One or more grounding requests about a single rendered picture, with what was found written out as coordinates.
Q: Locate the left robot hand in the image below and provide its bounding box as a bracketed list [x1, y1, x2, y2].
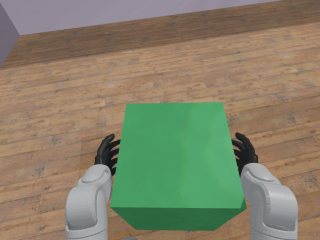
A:
[94, 134, 121, 176]

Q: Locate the carton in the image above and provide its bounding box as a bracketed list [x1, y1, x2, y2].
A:
[110, 102, 247, 231]

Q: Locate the right robot hand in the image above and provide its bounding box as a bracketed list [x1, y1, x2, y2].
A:
[231, 132, 259, 177]

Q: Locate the robot left forearm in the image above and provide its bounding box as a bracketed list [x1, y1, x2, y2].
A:
[65, 164, 113, 240]

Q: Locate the robot right forearm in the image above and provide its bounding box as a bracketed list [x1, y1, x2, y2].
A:
[240, 163, 298, 240]

